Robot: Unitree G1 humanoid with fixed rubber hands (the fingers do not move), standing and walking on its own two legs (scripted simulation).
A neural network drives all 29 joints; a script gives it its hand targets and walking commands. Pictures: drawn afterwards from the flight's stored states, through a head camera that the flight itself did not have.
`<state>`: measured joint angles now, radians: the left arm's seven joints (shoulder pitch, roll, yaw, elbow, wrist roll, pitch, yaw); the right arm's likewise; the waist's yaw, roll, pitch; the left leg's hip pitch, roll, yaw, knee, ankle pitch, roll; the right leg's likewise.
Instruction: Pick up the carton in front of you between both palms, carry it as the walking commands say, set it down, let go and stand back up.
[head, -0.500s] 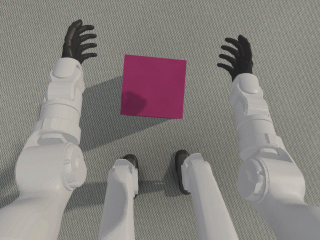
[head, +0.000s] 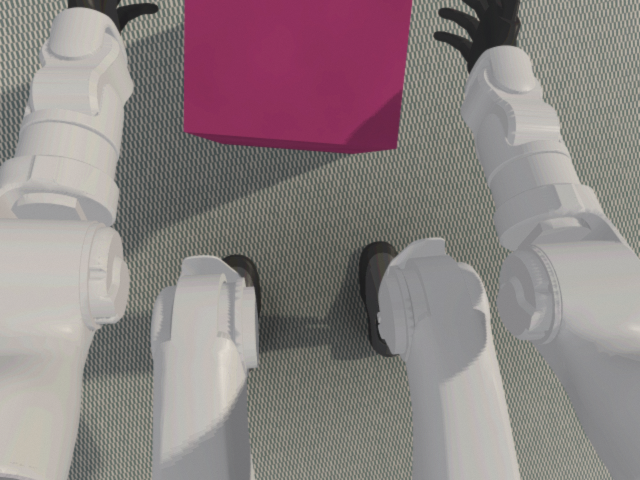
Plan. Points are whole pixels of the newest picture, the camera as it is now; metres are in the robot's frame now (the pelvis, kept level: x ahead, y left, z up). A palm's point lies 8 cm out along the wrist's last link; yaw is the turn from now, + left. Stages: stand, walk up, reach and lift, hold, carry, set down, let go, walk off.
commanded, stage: reach and lift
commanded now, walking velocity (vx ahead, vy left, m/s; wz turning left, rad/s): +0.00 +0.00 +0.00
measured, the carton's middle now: (295, 64) +0.53 +0.02 -0.28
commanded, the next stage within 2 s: none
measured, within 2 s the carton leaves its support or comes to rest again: leaves its support in 0.94 s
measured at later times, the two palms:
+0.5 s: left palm (135, 25) +0.55 +0.18 -0.21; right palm (463, 52) +0.52 -0.17 -0.21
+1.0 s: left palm (159, 19) +0.55 +0.16 -0.20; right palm (450, 33) +0.54 -0.14 -0.19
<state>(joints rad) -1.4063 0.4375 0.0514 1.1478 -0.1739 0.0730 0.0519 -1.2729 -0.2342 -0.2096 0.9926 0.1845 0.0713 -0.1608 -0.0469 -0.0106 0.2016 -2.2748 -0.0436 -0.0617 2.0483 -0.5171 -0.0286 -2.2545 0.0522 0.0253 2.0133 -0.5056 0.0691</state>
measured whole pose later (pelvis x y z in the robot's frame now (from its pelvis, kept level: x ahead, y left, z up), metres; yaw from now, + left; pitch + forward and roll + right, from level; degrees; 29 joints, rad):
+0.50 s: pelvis +0.01 +0.00 -0.03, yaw +0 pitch +40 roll -3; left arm -1.43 0.42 -0.02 1.20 -0.22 0.02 0.07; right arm -1.33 -0.24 -0.14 1.10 0.25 0.00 -0.17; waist -0.04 -0.02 0.28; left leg -2.31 -0.02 -0.05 2.19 -0.57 -0.02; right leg -2.29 0.05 0.02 2.15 -0.56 0.07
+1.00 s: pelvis +0.01 +0.00 -0.04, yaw +0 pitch +38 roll -3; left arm -1.44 0.32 0.02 1.14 -0.13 0.13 0.12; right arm -1.33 -0.17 -0.28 1.00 0.14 0.12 -0.19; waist -0.04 -0.03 0.26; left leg -2.30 -0.04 -0.05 2.22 -0.58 -0.02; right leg -2.28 0.08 0.05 2.18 -0.57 0.10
